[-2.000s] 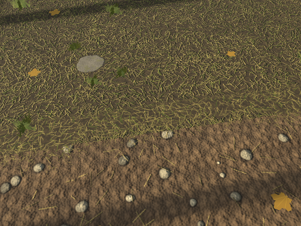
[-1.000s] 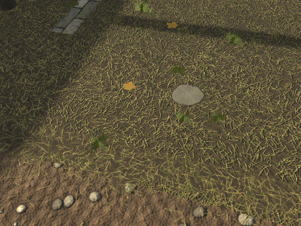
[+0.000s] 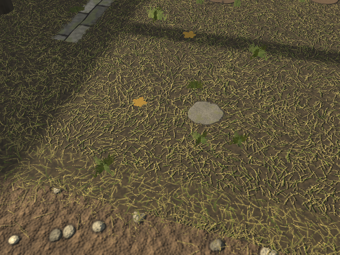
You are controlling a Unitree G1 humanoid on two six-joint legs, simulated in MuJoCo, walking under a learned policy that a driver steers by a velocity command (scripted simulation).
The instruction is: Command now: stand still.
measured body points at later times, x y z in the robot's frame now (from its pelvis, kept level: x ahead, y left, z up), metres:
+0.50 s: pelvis +0.02 +0.01 +0.00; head +0.02 +0.01 +0.45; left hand +0.03 +0.26 -0.15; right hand +0.03 -0.24 -0.15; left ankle -0.01 +0.12 -0.72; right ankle +0.01 -0.11 -0.74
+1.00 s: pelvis +0.23 -0.01 -0.02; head +0.27 -0.01 +0.43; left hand +0.48 +0.20 -0.11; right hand +0.11 -0.26 -0.15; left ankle +0.01 +0.12 -0.73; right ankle +0.37 -0.11 -0.74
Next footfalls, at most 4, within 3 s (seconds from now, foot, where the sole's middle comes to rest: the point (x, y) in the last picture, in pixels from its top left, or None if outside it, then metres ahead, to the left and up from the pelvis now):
0.98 right None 0.41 -0.12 -0.77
1.52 left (152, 207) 0.72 0.12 -0.77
2.00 right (213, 176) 0.88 -0.16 -0.77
2.52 left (171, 161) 0.96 0.04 -0.77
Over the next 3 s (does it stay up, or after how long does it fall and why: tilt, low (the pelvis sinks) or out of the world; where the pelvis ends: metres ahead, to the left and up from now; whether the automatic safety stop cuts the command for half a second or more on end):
stays up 0.84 -0.04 0.00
